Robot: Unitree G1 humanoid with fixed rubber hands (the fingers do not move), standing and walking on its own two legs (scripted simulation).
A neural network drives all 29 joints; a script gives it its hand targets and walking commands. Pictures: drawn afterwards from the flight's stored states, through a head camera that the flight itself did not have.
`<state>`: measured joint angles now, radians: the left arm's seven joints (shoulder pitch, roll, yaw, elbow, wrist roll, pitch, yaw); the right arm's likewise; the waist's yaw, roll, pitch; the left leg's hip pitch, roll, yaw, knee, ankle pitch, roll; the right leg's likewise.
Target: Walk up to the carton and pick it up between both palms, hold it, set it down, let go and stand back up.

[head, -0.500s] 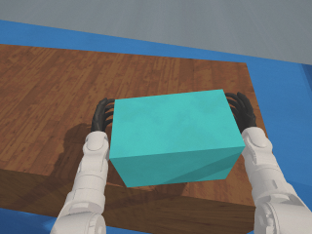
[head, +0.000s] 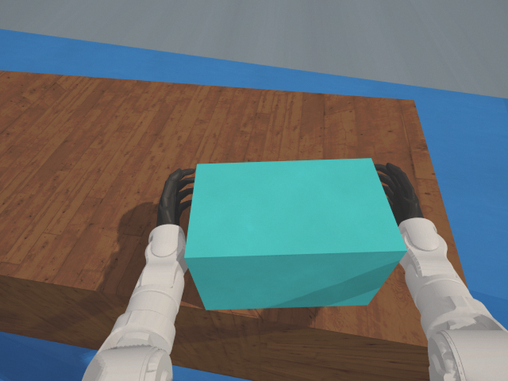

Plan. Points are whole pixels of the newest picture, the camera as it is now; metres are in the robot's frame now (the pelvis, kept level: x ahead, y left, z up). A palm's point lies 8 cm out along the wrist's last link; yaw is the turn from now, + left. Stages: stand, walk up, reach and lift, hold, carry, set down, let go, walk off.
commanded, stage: set down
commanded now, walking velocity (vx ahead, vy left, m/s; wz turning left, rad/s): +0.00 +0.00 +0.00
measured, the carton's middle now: (285, 237) +0.37 +0.00 +0.01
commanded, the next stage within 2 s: none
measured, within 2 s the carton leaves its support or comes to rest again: neither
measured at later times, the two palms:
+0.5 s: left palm (171, 229) +0.36 +0.20 +0.02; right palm (405, 218) +0.41 -0.20 +0.03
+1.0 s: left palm (150, 244) +0.32 +0.22 +0.03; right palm (437, 228) +0.38 -0.23 +0.05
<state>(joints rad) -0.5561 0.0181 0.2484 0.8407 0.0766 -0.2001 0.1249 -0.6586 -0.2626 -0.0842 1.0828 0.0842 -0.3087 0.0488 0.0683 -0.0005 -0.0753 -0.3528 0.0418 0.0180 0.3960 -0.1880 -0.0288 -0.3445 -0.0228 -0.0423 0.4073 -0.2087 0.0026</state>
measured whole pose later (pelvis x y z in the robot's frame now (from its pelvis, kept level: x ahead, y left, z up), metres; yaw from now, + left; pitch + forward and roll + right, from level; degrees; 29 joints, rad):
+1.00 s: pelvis -0.02 +0.00 +0.00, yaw -1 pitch +12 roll +0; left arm -0.47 0.12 0.14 0.88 -0.09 -0.20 0.10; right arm -0.64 -0.45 0.20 1.18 0.39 -0.36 0.09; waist 0.11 0.01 -0.17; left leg -0.45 0.06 0.04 0.40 -0.15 -0.03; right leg -0.45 -0.01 -0.02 0.41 -0.16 0.00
